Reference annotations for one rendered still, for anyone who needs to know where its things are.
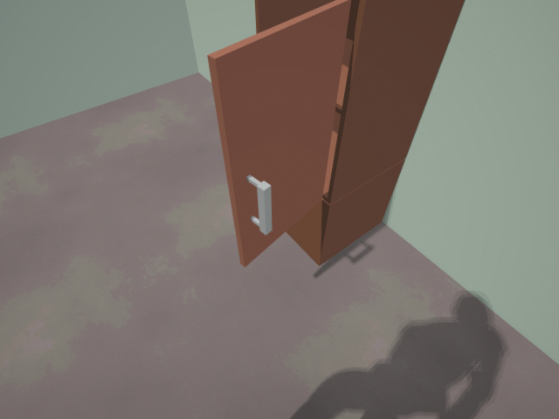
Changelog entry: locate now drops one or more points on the cupboard door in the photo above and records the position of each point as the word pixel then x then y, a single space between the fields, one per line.
pixel 275 95

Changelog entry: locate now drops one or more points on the handle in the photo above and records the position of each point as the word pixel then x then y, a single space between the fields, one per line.
pixel 264 203

